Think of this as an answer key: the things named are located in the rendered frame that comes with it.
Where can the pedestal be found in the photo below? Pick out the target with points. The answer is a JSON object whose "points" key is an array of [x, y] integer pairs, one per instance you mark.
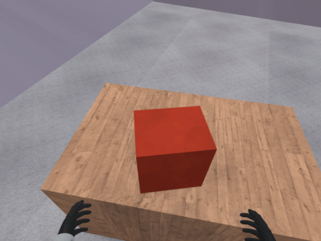
{"points": [[263, 162]]}

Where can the left robot hand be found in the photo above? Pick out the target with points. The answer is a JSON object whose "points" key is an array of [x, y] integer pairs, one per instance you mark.
{"points": [[70, 222]]}

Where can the right robot hand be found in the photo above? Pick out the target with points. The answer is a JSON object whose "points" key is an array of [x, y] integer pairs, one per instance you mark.
{"points": [[262, 230]]}

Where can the carton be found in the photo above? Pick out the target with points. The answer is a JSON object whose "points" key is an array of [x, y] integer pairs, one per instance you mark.
{"points": [[174, 148]]}

